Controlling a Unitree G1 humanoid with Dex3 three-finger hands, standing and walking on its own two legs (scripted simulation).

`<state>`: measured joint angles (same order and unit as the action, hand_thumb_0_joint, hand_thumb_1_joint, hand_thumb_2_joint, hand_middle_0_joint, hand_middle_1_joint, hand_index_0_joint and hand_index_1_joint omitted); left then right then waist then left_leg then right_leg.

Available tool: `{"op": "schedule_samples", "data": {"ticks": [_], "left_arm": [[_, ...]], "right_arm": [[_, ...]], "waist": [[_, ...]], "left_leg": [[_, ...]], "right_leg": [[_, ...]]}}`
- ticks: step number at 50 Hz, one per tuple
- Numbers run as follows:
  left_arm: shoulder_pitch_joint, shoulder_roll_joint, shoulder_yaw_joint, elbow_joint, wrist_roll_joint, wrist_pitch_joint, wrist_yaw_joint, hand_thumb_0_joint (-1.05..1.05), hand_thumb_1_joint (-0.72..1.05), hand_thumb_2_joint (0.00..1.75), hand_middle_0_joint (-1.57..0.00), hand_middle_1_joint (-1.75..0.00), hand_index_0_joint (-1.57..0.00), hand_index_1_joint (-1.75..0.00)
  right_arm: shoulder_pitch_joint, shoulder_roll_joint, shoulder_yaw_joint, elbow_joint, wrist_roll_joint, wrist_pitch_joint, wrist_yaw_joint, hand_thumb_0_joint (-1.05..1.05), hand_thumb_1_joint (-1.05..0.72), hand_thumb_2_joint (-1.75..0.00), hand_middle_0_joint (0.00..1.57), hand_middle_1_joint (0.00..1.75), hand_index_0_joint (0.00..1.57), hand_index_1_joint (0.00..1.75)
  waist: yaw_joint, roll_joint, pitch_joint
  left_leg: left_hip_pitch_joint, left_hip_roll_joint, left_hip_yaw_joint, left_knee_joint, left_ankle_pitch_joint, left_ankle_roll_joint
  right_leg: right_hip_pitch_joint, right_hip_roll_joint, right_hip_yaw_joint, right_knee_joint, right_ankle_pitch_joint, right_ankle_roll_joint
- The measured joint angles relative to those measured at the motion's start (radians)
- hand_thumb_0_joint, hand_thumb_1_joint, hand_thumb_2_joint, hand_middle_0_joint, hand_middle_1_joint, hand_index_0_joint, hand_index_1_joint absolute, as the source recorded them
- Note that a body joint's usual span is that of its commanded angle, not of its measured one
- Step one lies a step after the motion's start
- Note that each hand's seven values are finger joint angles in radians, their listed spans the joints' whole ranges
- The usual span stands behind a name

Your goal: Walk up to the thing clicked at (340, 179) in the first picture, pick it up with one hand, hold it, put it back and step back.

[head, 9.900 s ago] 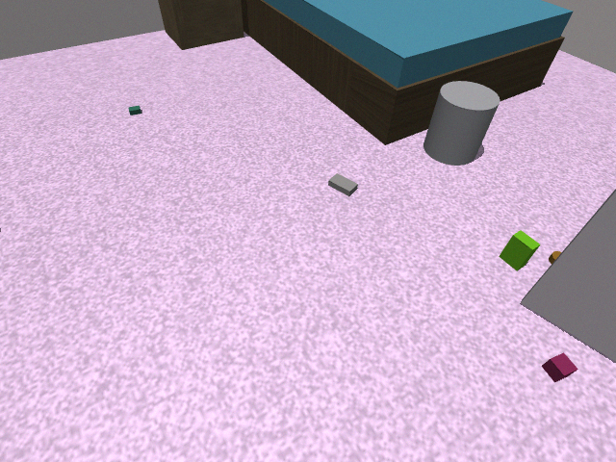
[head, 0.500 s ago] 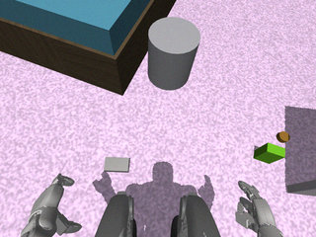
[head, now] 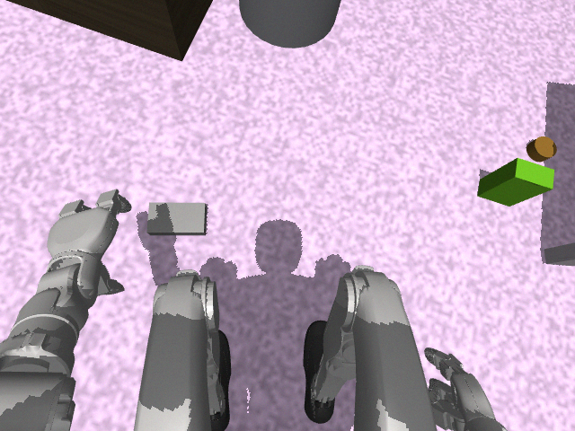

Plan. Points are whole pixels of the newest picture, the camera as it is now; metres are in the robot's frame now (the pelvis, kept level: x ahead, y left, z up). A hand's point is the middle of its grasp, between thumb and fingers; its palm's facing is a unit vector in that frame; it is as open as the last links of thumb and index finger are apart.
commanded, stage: rise first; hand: left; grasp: from above
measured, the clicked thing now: (177, 219) +0.47 +0.22 -0.42
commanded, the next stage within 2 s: none
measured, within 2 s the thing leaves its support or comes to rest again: neither
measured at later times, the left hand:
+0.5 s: hand (124, 233) +0.40 +0.27 -0.25, palm faces -0.49 -0.05 -0.87, open 13.5 cm
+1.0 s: hand (132, 223) +0.43 +0.27 -0.28, palm faces -0.48 -0.03 -0.88, open 13.2 cm
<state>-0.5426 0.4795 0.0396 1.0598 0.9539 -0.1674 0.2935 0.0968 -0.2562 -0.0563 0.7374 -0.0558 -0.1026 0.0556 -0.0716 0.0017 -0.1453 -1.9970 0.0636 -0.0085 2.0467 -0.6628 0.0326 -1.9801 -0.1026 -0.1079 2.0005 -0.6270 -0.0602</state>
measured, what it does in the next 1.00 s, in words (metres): lowers itself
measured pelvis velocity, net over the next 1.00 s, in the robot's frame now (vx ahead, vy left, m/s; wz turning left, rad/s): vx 0.01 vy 0.01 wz -0.04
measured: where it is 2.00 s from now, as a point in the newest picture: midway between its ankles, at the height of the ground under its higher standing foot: (267, 393)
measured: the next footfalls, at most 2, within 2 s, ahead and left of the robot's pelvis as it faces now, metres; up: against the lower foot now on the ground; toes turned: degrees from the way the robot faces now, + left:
none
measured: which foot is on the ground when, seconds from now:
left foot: down 0.00-1.00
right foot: down 0.00-1.00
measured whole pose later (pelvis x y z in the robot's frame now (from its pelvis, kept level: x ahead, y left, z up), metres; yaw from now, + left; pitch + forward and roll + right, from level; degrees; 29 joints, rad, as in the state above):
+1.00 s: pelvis +0.01 +0.01 -0.10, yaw -2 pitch +36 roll -5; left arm -0.82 0.64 0.10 1.36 1.30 -0.29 0.47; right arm 0.12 -0.29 -0.03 0.79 -0.17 -0.09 0.14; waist -0.18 -0.02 -0.06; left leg -2.28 0.07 -0.03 2.36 -0.72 0.06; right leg -2.25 -0.12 -0.11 2.29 -0.67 -0.06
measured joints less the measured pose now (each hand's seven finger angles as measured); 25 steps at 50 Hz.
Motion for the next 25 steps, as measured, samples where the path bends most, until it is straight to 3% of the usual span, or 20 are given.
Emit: {"op": "schedule_samples", "data": {"ticks": [11,25], "left_arm": [[-0.113,0.07,0.014,0.121,0.139,-0.042,0.048,0.0,-0.45,0.96,-0.15,-0.93,-0.15,-0.93],[-0.198,0.108,0.017,0.212,0.283,-0.09,0.132,0.0,-0.4,0.91,-0.2,-0.87,-0.2,-0.87]], "right_arm": [[0.029,-0.01,0.013,0.03,-0.027,0.013,0.021,0.01,-0.91,-0.9,0.2,0.3,0.2,0.3],[0.015,-0.009,0.019,0.04,-0.067,0.012,0.06,0.0,-0.91,-0.9,0.2,0.3,0.2,0.3]], "waist": [[-0.053,0.001,0.016],[-0.078,-0.013,0.048]], "left_leg": [[-0.117,0.001,-0.011,0.116,-0.008,0.021],[-0.213,-0.002,-0.001,0.22,-0.027,0.037]], "right_leg": [[-0.098,-0.006,-0.006,0.094,0.001,0.011],[-0.192,-0.015,0.009,0.198,-0.019,0.019]]}}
